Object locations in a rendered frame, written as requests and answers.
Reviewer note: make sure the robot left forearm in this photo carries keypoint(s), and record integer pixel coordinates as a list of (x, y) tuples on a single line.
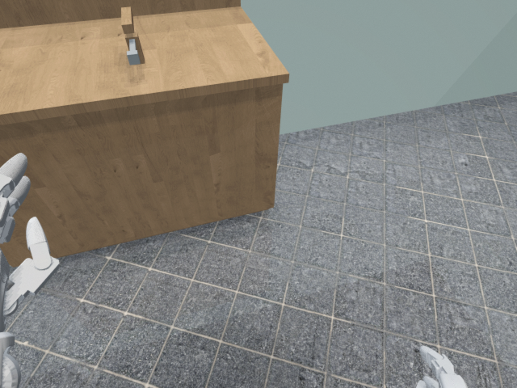
[(10, 373)]

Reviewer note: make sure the counter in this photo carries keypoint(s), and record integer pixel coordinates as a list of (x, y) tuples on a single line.
[(119, 152)]

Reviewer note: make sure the robot left hand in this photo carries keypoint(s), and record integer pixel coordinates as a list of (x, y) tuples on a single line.
[(32, 274)]

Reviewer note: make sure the robot right hand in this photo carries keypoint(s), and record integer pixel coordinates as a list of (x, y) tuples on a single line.
[(443, 370)]

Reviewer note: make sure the tap lever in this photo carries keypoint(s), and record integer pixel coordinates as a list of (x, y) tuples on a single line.
[(132, 55)]

